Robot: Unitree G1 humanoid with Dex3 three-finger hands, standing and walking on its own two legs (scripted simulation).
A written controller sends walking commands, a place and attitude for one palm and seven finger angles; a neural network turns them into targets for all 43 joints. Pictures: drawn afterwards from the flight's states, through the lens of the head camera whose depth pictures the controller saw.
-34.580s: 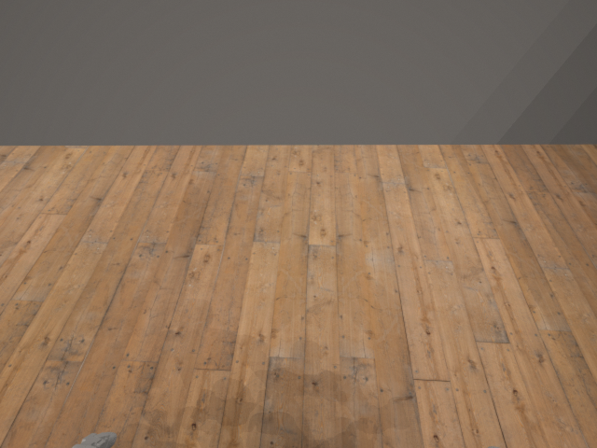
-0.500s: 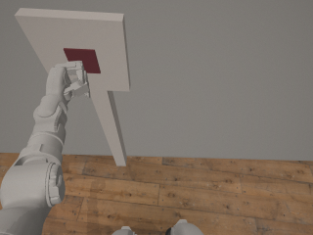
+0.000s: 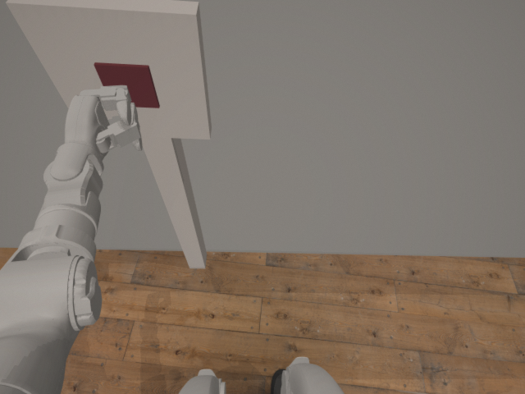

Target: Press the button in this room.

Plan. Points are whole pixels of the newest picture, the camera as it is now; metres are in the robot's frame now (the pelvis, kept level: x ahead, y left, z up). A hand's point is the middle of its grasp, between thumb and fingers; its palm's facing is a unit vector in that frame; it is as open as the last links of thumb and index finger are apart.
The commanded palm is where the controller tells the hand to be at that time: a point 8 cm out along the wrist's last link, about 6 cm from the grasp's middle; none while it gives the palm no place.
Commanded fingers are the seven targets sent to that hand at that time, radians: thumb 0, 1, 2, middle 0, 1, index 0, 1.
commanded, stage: pull the fist back off the button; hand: left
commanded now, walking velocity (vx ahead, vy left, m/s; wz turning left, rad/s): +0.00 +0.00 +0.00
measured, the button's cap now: (130, 82) +0.54 +0.18 +0.14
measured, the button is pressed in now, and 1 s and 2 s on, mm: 13 0 0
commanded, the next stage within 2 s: draw the hand back to the body in 0.88 s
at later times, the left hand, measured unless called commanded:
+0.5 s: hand (139, 144) +0.45 +0.16 +0.11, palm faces -0.05 -1.00 +0.00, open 3.1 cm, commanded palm +0.41 +0.22 +0.11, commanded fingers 0.00 0.90 0.90 -1.30 -1.50 -1.30 -1.50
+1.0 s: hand (124, 180) +0.39 +0.17 +0.11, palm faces -0.04 -1.00 -0.01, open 3.1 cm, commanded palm +0.36 +0.23 +0.12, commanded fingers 0.00 0.90 0.90 -1.30 -1.50 -1.30 -1.50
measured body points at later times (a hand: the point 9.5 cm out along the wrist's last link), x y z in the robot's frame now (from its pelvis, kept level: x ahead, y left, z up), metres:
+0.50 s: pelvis +0.03 +0.00 +0.01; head +0.08 +0.00 +0.46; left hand +0.45 +0.22 +0.11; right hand +0.12 -0.26 -0.09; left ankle +0.02 +0.10 -0.69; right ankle +0.06 -0.11 -0.69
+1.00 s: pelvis +0.03 -0.01 +0.02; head +0.06 -0.01 +0.47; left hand +0.38 +0.22 +0.11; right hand +0.20 -0.24 -0.07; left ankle +0.02 +0.10 -0.69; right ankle +0.06 -0.11 -0.69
